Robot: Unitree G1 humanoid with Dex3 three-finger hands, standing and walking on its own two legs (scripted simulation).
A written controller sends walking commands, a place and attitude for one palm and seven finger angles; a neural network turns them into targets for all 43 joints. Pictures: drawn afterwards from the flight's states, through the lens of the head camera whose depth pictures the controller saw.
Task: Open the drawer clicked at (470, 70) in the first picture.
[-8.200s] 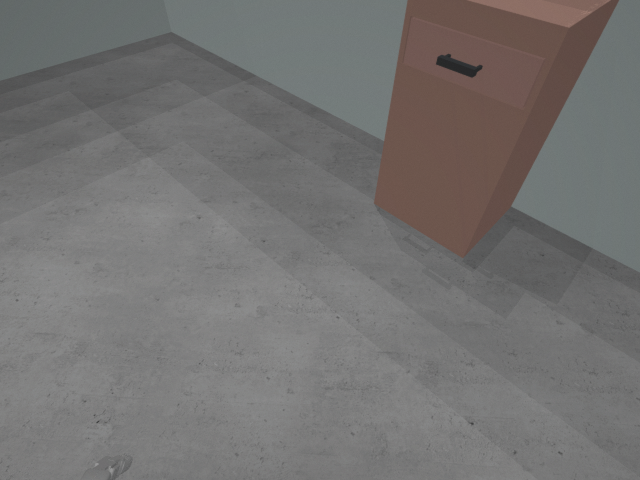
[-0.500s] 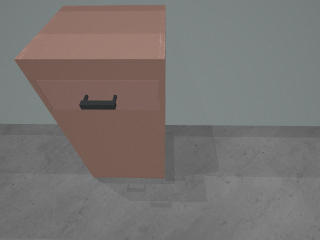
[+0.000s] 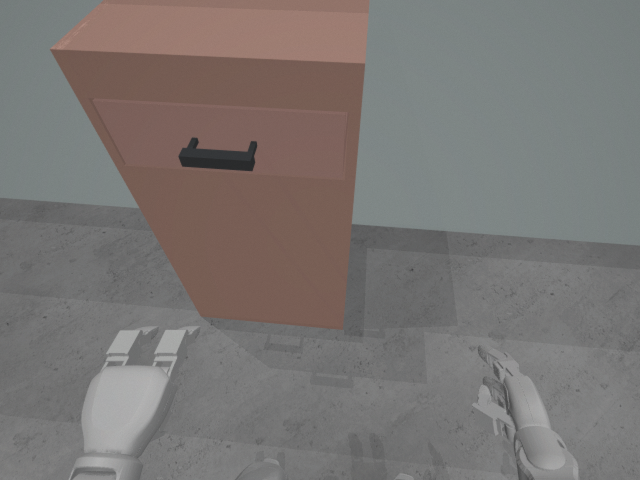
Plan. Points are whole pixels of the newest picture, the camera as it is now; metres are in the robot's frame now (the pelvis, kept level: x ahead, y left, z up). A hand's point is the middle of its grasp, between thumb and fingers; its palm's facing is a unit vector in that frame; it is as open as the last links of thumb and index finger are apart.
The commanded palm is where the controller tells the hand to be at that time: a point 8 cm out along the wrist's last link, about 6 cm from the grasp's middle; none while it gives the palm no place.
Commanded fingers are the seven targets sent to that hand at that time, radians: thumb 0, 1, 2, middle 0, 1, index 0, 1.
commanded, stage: raise the hand with hooked fingers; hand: left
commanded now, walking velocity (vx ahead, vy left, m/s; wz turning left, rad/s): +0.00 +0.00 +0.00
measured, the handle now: (220, 151) +0.59 +0.29 +0.03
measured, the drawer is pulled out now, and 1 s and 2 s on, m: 0.00 0.00 0.00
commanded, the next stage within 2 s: move the hooked fingers above the handle in 1.34 s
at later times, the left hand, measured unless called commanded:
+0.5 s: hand (135, 299) +0.27 +0.27 +0.07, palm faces +0.11 -0.09 -0.99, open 12.3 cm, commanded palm +0.25 +0.27 +0.14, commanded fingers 0.00 -0.36 0.36 -0.29 -1.11 -0.29 -1.11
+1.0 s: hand (142, 217) +0.33 +0.27 +0.15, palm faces +0.07 -0.05 -1.00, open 13.8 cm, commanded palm +0.30 +0.26 +0.20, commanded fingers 0.00 -0.50 0.30 -0.30 -1.20 -0.30 -1.20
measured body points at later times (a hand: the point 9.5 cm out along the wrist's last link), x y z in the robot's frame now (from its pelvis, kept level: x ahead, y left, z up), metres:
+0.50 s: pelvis +0.02 +0.04 +0.03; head +0.05 +0.02 +0.48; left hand +0.26 +0.28 +0.13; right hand +0.19 -0.20 -0.07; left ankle +0.00 +0.16 -0.68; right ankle +0.03 -0.11 -0.68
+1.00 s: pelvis +0.03 +0.02 +0.05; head +0.04 -0.01 +0.50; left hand +0.32 +0.27 +0.20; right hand +0.23 -0.19 -0.06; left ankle +0.00 +0.16 -0.68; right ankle +0.03 -0.11 -0.68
